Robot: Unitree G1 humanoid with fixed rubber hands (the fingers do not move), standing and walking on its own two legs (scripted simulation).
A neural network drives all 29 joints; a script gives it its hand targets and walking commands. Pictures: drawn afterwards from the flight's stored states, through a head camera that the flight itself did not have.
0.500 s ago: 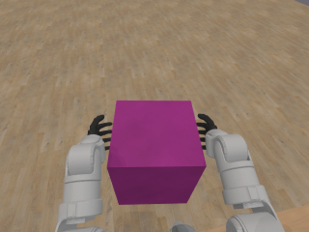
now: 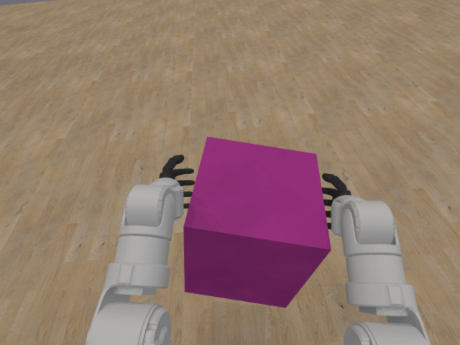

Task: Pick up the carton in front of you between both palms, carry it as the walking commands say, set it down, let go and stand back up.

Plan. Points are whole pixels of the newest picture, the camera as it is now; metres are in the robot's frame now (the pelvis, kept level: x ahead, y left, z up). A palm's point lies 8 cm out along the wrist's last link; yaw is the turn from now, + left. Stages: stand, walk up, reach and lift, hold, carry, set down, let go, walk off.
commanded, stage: carry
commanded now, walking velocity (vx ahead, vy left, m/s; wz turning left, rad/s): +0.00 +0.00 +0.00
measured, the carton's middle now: (248, 225) +0.36 +0.01 +0.01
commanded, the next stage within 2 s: none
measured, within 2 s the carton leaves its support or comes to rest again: neither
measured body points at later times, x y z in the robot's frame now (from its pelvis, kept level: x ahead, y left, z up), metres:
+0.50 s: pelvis +0.32 -0.02 -0.03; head +0.42 -0.02 +0.40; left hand +0.67 +0.15 +0.02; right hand +0.71 -0.14 +0.01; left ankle +0.28 +0.11 -0.73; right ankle +0.37 -0.10 -0.76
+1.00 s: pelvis +0.43 +0.00 -0.03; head +0.41 -0.01 +0.42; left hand +0.79 +0.14 +0.09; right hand +0.79 -0.15 +0.09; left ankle +0.36 +0.11 -0.75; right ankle +0.38 -0.10 -0.75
